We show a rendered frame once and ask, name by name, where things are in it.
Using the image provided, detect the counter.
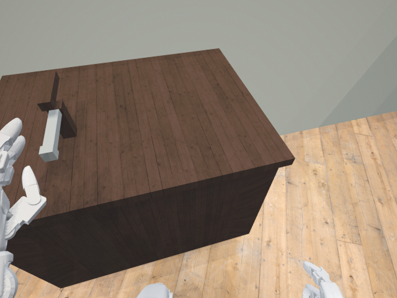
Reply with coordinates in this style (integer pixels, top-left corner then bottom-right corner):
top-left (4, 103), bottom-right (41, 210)
top-left (0, 48), bottom-right (295, 288)

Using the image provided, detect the left robot thigh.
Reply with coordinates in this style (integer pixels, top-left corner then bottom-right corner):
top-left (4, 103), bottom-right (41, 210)
top-left (137, 284), bottom-right (173, 298)

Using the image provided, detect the tap lever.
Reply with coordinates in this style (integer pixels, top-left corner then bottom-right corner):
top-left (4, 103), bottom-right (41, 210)
top-left (39, 109), bottom-right (62, 162)

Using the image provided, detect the left robot hand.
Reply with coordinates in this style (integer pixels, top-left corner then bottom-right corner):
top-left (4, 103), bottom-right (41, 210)
top-left (0, 118), bottom-right (47, 251)

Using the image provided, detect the right robot hand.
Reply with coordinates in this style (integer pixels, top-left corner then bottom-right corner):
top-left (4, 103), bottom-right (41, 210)
top-left (302, 261), bottom-right (344, 298)

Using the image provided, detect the left robot forearm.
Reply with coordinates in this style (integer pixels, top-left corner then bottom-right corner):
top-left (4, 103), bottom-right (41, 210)
top-left (0, 251), bottom-right (18, 298)

